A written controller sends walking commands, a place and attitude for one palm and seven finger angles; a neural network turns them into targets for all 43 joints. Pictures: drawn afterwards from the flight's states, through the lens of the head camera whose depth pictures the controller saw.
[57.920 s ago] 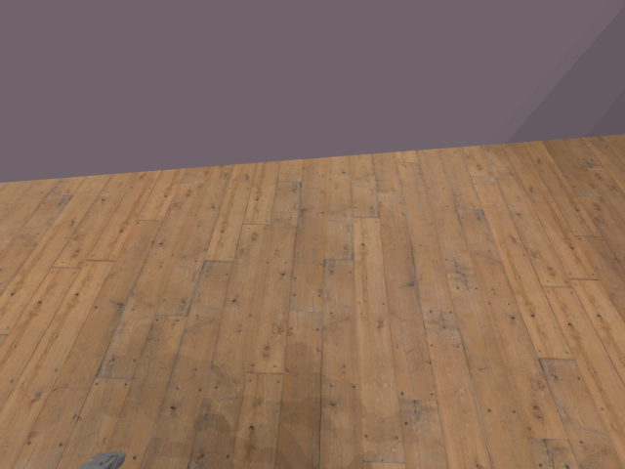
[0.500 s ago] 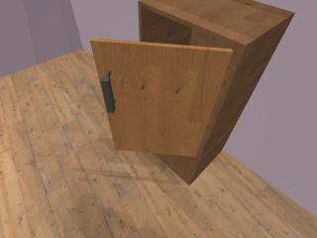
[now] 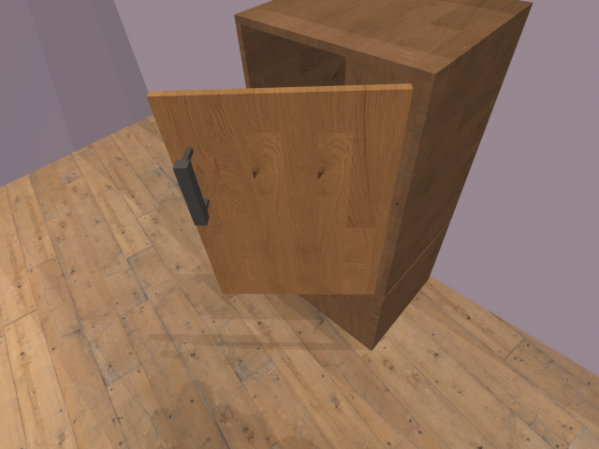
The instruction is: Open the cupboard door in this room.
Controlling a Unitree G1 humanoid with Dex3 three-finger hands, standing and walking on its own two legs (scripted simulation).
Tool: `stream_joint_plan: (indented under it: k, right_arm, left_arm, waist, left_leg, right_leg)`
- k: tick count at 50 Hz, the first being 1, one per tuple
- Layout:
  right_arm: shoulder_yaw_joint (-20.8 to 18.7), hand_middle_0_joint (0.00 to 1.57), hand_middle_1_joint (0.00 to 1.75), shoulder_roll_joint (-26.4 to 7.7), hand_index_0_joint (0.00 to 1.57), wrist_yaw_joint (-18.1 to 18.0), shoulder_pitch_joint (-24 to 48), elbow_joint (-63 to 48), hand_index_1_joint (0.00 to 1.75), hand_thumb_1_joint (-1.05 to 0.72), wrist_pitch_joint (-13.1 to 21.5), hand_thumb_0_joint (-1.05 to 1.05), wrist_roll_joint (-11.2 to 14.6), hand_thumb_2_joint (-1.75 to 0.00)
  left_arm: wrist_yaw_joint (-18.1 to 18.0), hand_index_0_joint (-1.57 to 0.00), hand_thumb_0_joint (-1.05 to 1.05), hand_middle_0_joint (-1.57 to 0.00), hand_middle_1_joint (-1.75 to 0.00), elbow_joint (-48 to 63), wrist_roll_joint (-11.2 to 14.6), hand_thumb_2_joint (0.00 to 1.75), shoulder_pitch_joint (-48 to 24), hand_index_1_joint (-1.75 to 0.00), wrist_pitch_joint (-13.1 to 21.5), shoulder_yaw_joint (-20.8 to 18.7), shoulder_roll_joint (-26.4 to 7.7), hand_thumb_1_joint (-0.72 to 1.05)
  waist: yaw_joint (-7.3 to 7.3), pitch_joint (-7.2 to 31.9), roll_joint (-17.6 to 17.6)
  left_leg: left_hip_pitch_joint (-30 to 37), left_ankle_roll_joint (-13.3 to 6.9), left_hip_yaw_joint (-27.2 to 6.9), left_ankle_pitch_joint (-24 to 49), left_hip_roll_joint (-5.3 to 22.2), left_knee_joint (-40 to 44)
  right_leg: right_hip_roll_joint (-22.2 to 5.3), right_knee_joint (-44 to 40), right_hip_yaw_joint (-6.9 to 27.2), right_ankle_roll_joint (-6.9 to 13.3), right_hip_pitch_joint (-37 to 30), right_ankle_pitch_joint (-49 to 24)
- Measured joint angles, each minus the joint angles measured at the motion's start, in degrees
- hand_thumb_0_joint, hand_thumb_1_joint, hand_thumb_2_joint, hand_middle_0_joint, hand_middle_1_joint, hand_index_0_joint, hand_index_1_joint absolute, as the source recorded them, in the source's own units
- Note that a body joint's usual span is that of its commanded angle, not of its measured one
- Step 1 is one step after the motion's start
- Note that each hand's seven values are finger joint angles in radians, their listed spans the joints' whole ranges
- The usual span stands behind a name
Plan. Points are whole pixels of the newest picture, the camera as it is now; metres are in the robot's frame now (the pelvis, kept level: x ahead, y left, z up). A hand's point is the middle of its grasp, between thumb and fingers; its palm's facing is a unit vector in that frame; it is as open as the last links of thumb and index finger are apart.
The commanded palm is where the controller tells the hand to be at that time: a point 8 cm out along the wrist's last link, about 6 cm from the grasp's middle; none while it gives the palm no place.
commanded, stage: look again from close up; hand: left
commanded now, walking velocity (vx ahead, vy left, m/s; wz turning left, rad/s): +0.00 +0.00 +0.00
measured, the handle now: (195, 187) +0.55 +0.24 +0.03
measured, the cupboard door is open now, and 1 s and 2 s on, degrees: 41 41 41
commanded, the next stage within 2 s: raise the hand with hooked fingers in 0.32 s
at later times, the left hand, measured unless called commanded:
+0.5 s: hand out of the picture +0.08 +0.16 -0.13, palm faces +0.19 -0.95 -0.23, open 7.3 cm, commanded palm +0.11 +0.21 -0.06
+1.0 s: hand (167, 425) +0.16 +0.19 -0.03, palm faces +0.11 -0.99 -0.05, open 9.6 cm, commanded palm +0.15 +0.24 -0.02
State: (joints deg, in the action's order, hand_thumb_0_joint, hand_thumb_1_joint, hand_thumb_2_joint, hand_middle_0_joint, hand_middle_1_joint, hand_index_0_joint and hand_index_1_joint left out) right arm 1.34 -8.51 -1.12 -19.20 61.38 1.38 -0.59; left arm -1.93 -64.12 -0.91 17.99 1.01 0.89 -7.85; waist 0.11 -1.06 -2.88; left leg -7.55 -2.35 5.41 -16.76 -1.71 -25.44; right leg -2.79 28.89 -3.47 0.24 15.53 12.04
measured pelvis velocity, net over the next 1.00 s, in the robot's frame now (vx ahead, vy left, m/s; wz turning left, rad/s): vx -0.02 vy -0.02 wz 0.05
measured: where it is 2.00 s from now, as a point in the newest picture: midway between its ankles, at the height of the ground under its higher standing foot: outside the picture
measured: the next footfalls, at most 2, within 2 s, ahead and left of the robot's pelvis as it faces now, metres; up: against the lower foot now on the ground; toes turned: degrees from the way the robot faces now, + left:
none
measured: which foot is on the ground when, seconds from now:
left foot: down 0.00-1.00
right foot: down 0.00-1.00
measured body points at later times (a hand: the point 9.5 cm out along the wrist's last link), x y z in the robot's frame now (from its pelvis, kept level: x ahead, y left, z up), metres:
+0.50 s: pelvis +0.01 -0.03 +0.00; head +0.03 -0.04 +0.45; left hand +0.07 +0.21 -0.11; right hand +0.03 -0.26 -0.16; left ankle -0.03 +0.09 -0.74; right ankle +0.04 -0.12 -0.74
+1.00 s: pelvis -0.02 -0.02 -0.08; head +0.04 +0.00 +0.37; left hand +0.15 +0.24 -0.03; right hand +0.22 -0.24 -0.12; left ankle -0.03 +0.09 -0.74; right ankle +0.04 -0.12 -0.74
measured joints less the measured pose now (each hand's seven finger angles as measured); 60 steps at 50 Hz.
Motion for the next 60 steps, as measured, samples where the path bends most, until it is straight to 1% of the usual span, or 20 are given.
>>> stream_joint_plan:
  k: [5,15,22,23,24,25,27,30,32,35,36,37,39,41,44,48,51,55,58,60]
  right_arm:
    - [0.0,0.2,0.3,-0.1,0.2,-0.2,0.6,1.3,0.3,-0.91,0.3,0.0,0.0,-0.9]
    - [-0.4,0.2,0.3,-0.4,0.2,-0.6,1.8,3.1,0.3,-0.9,0.1,0.0,0.0,-0.9]
    - [-0.6,0.2,0.3,-0.5,0.2,-0.4,2.6,3.1,0.3,-0.9,-0.3,0.0,0.1,-0.9]
    - [-0.3,0.2,0.3,-0.7,0.2,-0.6,2.0,0.9,0.3,-0.9,0.3,0.0,0.9,-0.9]
    - [-0.2,0.2,0.3,-0.9,0.2,-1.5,0.8,-1.7,0.3,-0.9,2.5,0.0,1.4,-0.9]
    - [-0.4,0.2,0.3,-1.4,0.2,-2.2,-0.2,-4.0,0.3,-0.9,5.0,0.01,1.9,-0.9]
    - [-0.9,0.2,0.3,-2.7,0.2,-3.2,-0.4,-7.7,0.3,-0.9,9.2,0.01,2.8,-0.9]
    - [-2.2,0.2,0.3,-4.8,0.2,-2.8,2.5,-13.5,0.3,-0.9,13.0,0.01,2.2,-0.9]
    - [-3.2,0.2,0.3,-5.8,0.2,-1.7,5.2,-17.7,0.3,-0.9,14.7,0.01,1.7,-0.9]
    - [-4.8,0.2,0.3,-7.1,0.2,0.3,9.2,-23.6,0.3,-0.9,16.1,0.01,1.5,-0.9]
    - [-5.2,0.2,0.3,-7.5,0.2,0.8,10.4,-25.3,0.3,-0.9,16.1,0.01,1.7,-0.9]
    - [-5.5,0.2,0.3,-7.9,0.2,1.1,11.4,-27.0,0.3,-0.9,15.8,0.01,2.0,-0.9]
    - [-5.9,0.2,0.3,-8.6,0.2,1.0,12.8,-30.1,0.3,-0.9,14.7,0.01,2.6,-0.9]
    - [-6.1,0.2,0.3,-8.9,0.2,0.4,13.3,-32.6,0.3,-0.9,13.6,0.01,3.0,-0.9]
    - [-5.8,0.2,0.3,-8.3,0.2,-0.6,12.9,-34.6,0.3,-0.9,12.9,0.01,2.9,-0.9]
    - [-3.4,0.2,0.3,-6.5,0.2,-1.2,11.5,-33.8,0.3,-0.9,12.8,0.01,2.1,-0.9]
    - [-1.0,0.2,0.3,-4.7,0.2,-1.2,10.3,-31.7,0.3,-0.9,12.6,0.01,2.1,-0.9]
    - [1.2,0.2,0.3,-2.1,0.2,-1.2,8.0,-29.3,0.3,-0.9,11.5,0.01,2.5,-0.9]
    - [1.9,0.21,0.3,-1.2,0.2,-1.3,5.7,-28.8,0.3,-0.9,11.0,0.01,2.6,-0.9]
    - [1.8,0.21,0.3,-1.3,0.21,-1.3,4.2,-28.7,0.3,-0.9,11.0,0.01,2.5,-0.9]
  left_arm:
    - [0.0,-0.19,0.01,-0.2,-0.3,0.1,0.1,0.9,-1.5,-0.3,0.3,-0.1,0.4,0.91]
    - [-0.2,-0.2,0.01,-0.2,-0.3,-0.3,0.1,0.9,-3.3,-0.3,0.4,-0.4,-0.7,0.93]
    - [-0.4,-0.2,0.01,-0.2,-0.3,-0.2,0.1,0.9,-3.4,-0.3,0.6,-0.5,-0.7,0.92]
    - [-0.5,-0.2,0.02,-0.2,-0.3,8.2,2.6,0.9,-0.7,-0.3,-2.3,-1.3,-0.7,0.93]
    - [-1.1,-0.2,0.02,-0.21,-0.3,18.6,4.4,0.9,2.7,-0.31,-2.8,-2.1,-0.9,0.93]
    - [-2.2,-0.2,0.03,-0.21,-0.3,27.6,5.8,0.9,5.5,-0.31,-1.6,-2.3,-1.1,0.93]
    - [-3.4,-0.2,0.03,-0.21,-0.31,40.2,8.7,0.89,7.5,-0.32,1.6,-2.8,-0.9,0.92]
    - [-0.5,-0.2,0.02,-0.21,-0.34,47.7,11.3,0.88,3.7,-0.34,10.7,-5.8,-0.9,0.87]
    - [3.8,-0.2,0.02,-0.21,-0.36,49.1,12.8,0.86,0.9,-0.36,18.5,-8.0,-1.2,0.84]
    - [12.9,-0.2,0.01,-0.21,-0.39,49.8,14.8,0.84,-0.3,-0.39,30.4,-10.0,-1.6,0.78]
    - [16.1,-0.2,0.01,-0.21,-0.4,49.8,15.2,0.83,0.1,-0.41,33.1,-10.5,-1.7,0.75]
    - [19.0,-0.21,0.01,-0.21,-0.42,50.0,15.7,0.82,0.7,-0.42,34.5,-10.8,-1.9,0.73]
    - [22.7,-0.21,0.01,-0.22,-0.45,50.8,16.9,0.8,2.7,-0.45,33.6,-10.8,-2.1,0.68]
    - [23.7,-0.22,0.01,-0.22,-0.47,52.1,17.6,0.79,4.9,-0.48,30.5,-10.9,-2.1,0.63]
    - [21.2,-0.22,0.01,-0.23,-0.52,55.4,17.0,0.76,7.8,-0.52,27.6,-11.5,-2.3,0.56]
    - [18.7,-0.23,0.02,-0.24,-0.58,61.1,16.1,0.72,8.2,-0.58,28.1,-12.0,-3.6,0.47]
    - [20.0,-0.23,0.02,-0.24,-0.62,62.7,16.3,0.69,4.9,-0.63,27.4,-11.8,-5.1,0.4]
    - [21.9,-0.24,0.01,-0.24,-0.68,62.7,17.0,0.65,1.3,-0.69,21.8,-12.1,-6.7,0.3]
    - [21.5,-0.24,0.01,-0.25,-0.73,62.4,17.6,0.62,0.7,-0.73,17.8,-13.0,-7.2,0.23]
    - [20.4,-0.25,0.01,-0.25,-0.76,62.5,17.9,0.6,1.1,-0.76,16.8,-13.7,-7.2,0.19]
  waist:
    - [-0.13,-0.4,0.3]
    - [-0.15,-1.2,1.5]
    - [-0.02,-1.6,1.5]
    - [0.07,-1.9,1.5]
    - [0.48,-1.8,1.7]
    - [0.63,-1.1,1.6]
    - [-0.12,0.1,0.8]
    - [-1.29,2.7,0.8]
    - [-1.21,4.7,1.6]
    - [-0.96,7.1,3.3]
    - [-0.73,7.6,3.8]
    - [-0.44,8.1,4.3]
    - [0.17,8.3,5.1]
    - [0.88,8.2,5.3]
    - [1.89,7.6,5.2]
    - [2.58,6.9,4.3]
    - [2.46,6.5,3.2]
    - [1.3,6.3,2.0]
    - [0.12,6.5,1.5]
    - [-0.47,6.6,1.3]
  left_leg:
    - [0.8,0.6,-0.1,0.2,0.5,0.9]
    - [2.1,2.0,-0.8,0.2,1.9,1.8]
    - [1.0,2.7,-1.2,0.0,3.0,0.9]
    - [0.4,2.8,-1.1,-0.5,3.3,0.0]
    - [0.1,2.8,-1.0,-0.8,3.2,-0.3]
    - [-0.3,2.9,-1.1,-0.9,3.1,-0.6]
    - [-2.1,2.7,-2.1,-1.3,2.7,-2.3]
    - [-8.7,2.5,-3.1,-2.9,2.2,-8.0]
    - [-14.2,2.6,-2.6,-4.9,2.3,-13.1]
    - [-22.4,2.8,-2.0,-8.4,2.6,-21.7]
    - [-24.7,2.6,-2.1,-9.5,2.5,-24.4]
    - [-26.6,2.6,-2.2,-10.9,2.5,-26.8]
    - [-29.6,3.2,-2.5,-12.4,2.5,-30.6]
    - [-31.7,2.9,-3.0,-13.7,2.5,-33.3]
    - [-33.8,2.7,-4.3,-14.8,2.7,-36.1]
    - [-36.2,2.4,-6.2,-15.5,2.9,-38.7]
    - [-37.3,2.1,-7.0,-15.7,2.9,-39.6]
    - [-36.5,1.6,-6.4,-15.1,2.8,-38.3]
    - [-34.9,1.1,-5.4,-14.2,2.7,-36.0]
    - [-33.8,0.8,-4.7,-13.7,2.5,-34.5]
  right_leg:
    - [0.6,-0.5,-0.1,0.5,-0.6,0.1]
    - [1.9,-1.5,-1.0,1.8,-2.1,0.4]
    - [2.9,-2.5,-1.6,2.4,-1.9,-0.1]
    - [3.1,-2.0,-1.6,2.4,-1.4,0.0]
    - [3.0,-1.3,-1.5,2.5,-0.9,0.2]
    - [2.9,-0.7,-1.6,2.6,-0.4,0.6]
    - [2.2,0.7,-2.5,2.5,0.7,1.4]
    - [1.3,5.7,-3.4,2.3,6.7,3.1]
    - [1.0,10.8,-2.8,2.6,12.6,4.8]
    - [0.9,19.3,-1.9,3.0,21.2,7.8]
    - [0.9,22.0,-1.6,3.2,23.6,8.8]
    - [0.9,24.3,-1.4,3.3,25.7,9.8]
    - [0.8,27.9,-1.3,3.3,28.6,11.3]
    - [0.6,30.0,-1.8,3.1,30.3,12.2]
    - [0.6,31.2,-3.0,3.1,31.3,12.8]
    - [0.7,31.7,-4.9,2.9,32.1,13.0]
    - [0.7,31.6,-5.6,2.7,32.4,12.7]
    - [0.7,29.9,-5.0,2.1,31.6,11.7]
    - [0.7,27.8,-4.1,1.5,30.4,10.6]
    - [0.7,26.5,-3.4,1.2,29.6,10.0]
